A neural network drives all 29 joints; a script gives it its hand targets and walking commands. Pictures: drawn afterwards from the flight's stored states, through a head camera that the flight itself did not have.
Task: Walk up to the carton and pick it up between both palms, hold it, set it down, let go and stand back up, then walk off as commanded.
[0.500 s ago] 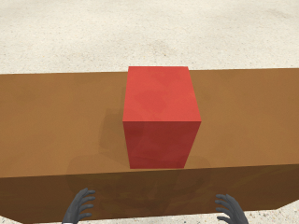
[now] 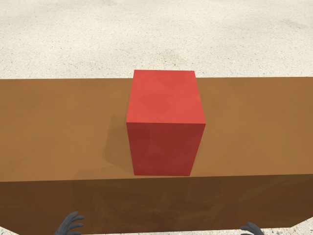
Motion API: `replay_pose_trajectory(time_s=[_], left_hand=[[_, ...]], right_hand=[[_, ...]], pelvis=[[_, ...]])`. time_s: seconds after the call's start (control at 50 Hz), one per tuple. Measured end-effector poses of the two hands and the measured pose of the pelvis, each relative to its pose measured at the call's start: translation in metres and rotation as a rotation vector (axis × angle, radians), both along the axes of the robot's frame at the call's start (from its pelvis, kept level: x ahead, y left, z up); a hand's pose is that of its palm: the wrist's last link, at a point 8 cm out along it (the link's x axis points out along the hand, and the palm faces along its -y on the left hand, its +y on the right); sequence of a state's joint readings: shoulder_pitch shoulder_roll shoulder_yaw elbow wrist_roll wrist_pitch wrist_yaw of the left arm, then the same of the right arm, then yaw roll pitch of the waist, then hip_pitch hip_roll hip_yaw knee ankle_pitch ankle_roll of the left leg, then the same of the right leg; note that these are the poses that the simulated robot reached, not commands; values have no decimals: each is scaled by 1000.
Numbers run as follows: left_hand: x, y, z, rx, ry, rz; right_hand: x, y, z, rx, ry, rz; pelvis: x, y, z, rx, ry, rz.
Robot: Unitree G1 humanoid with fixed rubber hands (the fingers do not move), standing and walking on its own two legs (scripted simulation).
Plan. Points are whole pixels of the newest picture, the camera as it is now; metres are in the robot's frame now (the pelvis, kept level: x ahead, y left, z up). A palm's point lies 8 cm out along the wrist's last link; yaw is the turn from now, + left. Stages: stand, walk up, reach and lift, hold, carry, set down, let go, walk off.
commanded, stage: stand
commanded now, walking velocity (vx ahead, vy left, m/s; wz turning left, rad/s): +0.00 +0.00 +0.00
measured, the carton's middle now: (163, 125) +0.41 +0.01 +0.05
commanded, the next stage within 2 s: walk off in 0.88 s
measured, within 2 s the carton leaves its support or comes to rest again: neither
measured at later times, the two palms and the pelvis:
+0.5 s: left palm out of the picture +0.09 +0.29 -0.11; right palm out of the picture +0.09 -0.28 -0.12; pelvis +0.01 +0.00 +0.00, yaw +0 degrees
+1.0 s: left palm out of the picture +0.06 +0.29 -0.11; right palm out of the picture +0.05 -0.28 -0.12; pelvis -0.01 +0.01 +0.01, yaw +0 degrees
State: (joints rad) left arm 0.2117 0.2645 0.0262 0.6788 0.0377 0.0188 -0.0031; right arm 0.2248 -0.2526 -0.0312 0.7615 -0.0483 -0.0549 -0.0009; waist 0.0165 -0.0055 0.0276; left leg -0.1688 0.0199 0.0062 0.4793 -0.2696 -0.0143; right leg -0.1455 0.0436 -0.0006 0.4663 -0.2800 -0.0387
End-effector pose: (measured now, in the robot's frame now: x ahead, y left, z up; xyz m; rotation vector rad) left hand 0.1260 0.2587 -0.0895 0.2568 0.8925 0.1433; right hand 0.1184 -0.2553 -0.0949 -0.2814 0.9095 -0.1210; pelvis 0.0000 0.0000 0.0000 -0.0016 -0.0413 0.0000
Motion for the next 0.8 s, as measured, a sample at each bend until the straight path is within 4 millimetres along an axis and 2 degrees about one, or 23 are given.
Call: replay_pose_trajectory(time_s=[0.1,0.2,0.3,0.54,0.64,0.8], left_hand=[[-17,28,-3,56,53,29],[-28,43,-6,85,119,44],[-31,43,-10,83,153,53],[-35,27,-17,37,195,53],[-43,29,-19,39,224,64],[-56,37,-19,54,268,73]], right_hand=[[-23,-30,-6,-56,98,-43],[-37,-41,-10,-66,161,-75],[-40,-37,-15,-52,198,-84],[-32,-19,-20,-11,210,-73],[-34,-18,-20,-15,217,-75],[-49,-22,-20,-22,250,-99]], pelvis=[[4,0,-2,0,12,7],[8,1,-1,-1,15,6],[10,2,0,-3,12,9],[7,5,4,-3,-5,6],[4,6,6,-2,-10,4],[-1,6,7,1,-15,-1]])
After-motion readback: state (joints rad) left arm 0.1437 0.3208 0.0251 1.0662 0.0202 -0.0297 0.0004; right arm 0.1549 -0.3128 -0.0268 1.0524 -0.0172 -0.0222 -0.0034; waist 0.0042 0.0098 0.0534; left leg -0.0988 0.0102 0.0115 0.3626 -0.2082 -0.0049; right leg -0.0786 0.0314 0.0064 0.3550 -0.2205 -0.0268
